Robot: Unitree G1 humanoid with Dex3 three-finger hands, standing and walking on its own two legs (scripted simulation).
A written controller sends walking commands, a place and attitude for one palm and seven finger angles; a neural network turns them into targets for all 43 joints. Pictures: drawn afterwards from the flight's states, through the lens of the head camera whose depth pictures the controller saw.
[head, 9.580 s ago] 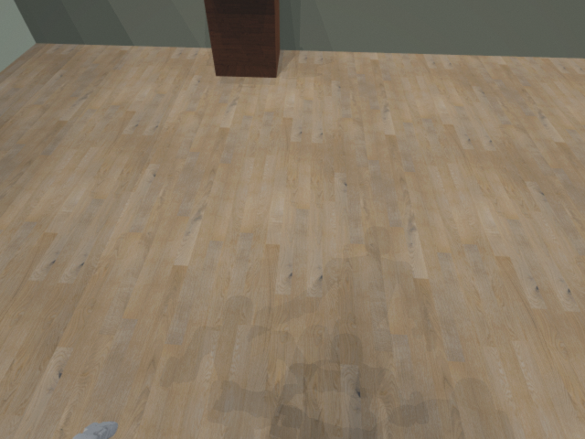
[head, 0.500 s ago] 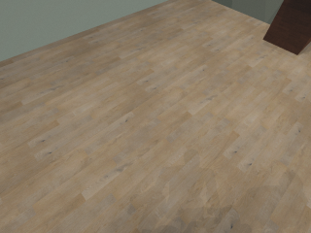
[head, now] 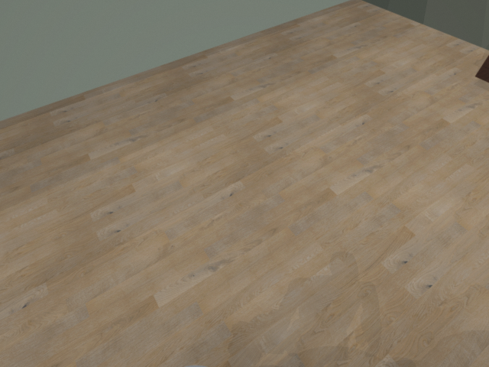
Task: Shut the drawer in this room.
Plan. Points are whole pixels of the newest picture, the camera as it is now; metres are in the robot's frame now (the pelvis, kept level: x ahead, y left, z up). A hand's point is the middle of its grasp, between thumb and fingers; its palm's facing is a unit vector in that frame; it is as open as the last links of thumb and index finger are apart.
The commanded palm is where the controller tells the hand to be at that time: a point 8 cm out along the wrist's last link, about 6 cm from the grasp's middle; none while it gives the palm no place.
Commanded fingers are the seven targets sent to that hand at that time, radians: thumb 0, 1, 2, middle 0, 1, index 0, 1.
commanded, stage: turn or walk to find it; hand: left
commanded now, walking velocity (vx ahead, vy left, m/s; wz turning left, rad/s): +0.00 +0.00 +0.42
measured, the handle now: out of the picture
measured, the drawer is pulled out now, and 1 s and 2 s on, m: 0.17 0.17 0.17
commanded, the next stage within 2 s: none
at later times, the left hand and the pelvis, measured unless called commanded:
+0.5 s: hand out of the picture +0.02 +0.23 -0.16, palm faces +0.22 -0.93 -0.28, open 7.3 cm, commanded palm none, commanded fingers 0.00 0.90 0.90 -0.20 -0.30 -0.20 -0.30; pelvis -0.02 +0.00 -0.01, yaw +12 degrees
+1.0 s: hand out of the picture -0.08 +0.24 -0.19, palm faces +0.43 -0.87 -0.23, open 7.4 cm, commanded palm none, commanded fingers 0.00 0.90 0.90 -0.20 -0.30 -0.20 -0.30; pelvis -0.03 +0.03 +0.00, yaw +24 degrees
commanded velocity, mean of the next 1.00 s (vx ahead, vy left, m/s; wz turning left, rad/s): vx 0.00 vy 0.00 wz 0.42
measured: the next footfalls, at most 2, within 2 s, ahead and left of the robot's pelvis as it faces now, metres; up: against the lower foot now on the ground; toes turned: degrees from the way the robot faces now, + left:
left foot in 0.12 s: +0.02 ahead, +0.14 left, +0.00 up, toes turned +7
right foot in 0.52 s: +0.04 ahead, -0.12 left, +0.00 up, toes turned +9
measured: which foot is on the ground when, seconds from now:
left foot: up 0.00-0.10, down 0.12-0.52, up 0.54-0.84, down 0.86-1.00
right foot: down 0.00-0.14, up 0.16-0.50, down 0.52-0.86, up 0.88-1.00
